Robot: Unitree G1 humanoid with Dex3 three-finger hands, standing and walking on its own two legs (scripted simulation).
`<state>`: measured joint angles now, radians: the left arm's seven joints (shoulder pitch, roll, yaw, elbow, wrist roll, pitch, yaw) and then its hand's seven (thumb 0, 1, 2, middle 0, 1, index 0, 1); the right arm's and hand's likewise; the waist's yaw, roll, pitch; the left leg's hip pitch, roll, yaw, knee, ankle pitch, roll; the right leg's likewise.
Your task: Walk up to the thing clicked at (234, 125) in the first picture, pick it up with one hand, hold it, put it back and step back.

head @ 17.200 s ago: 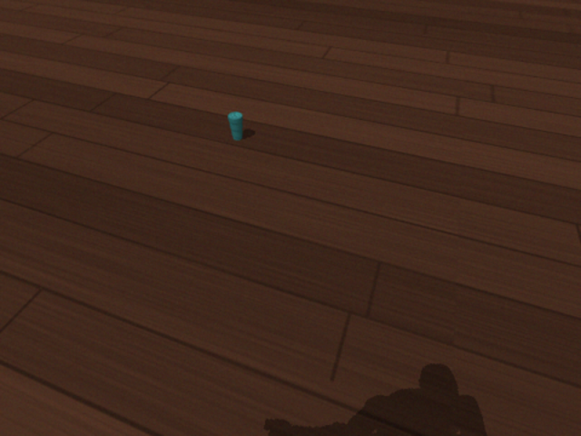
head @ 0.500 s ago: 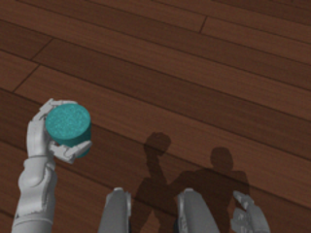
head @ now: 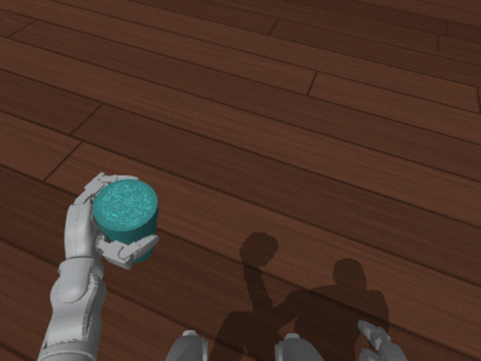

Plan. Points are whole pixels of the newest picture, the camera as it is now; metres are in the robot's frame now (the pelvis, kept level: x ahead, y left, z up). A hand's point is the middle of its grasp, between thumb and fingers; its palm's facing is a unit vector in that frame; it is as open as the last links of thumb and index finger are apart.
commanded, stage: lift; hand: left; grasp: from the side
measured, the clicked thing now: (132, 228) +0.34 +0.18 +0.02
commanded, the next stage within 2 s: hold in 0.66 s
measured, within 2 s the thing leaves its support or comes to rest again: neither
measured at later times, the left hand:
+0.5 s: hand (133, 203) +0.35 +0.17 +0.08, palm faces +0.12 -0.99 -0.01, open 11.1 cm
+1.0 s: hand (133, 200) +0.34 +0.16 +0.10, palm faces +0.11 -0.99 -0.01, open 11.1 cm
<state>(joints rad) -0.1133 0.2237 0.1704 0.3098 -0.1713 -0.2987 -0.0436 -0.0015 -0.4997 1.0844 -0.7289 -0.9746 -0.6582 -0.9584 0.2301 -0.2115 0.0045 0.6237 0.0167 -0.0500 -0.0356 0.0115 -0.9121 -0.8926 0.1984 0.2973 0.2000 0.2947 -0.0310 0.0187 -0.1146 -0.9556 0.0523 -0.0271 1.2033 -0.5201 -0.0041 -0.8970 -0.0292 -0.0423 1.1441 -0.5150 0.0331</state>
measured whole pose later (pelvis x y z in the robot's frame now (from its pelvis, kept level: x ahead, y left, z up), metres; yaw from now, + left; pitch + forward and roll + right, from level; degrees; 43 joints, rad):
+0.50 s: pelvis +0.02 -0.01 +0.04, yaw +0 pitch +11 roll -2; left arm -0.10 0.19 0.15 0.35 -0.16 -0.33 -0.04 0.00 -0.50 1.08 -0.73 -0.98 -0.66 -0.96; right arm 0.23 -0.22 -0.01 0.64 0.00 -0.03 -0.03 0.01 -0.91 -0.89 0.20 0.30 0.20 0.29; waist -0.03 0.01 -0.08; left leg -0.72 0.05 -0.01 1.00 -0.46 -0.02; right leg -0.67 -0.03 -0.04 0.95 -0.46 0.02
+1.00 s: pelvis +0.02 -0.01 +0.05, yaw +0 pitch +7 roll -1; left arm -0.10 0.18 0.15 0.37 -0.16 -0.34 -0.05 0.00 -0.50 1.08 -0.73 -0.98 -0.66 -0.96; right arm 0.23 -0.22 -0.01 0.65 0.00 -0.01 -0.02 0.01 -0.92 -0.90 0.20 0.30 0.20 0.29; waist -0.03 0.01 -0.05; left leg -0.61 0.05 0.00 0.90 -0.43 -0.02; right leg -0.57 -0.03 -0.03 0.87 -0.43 0.02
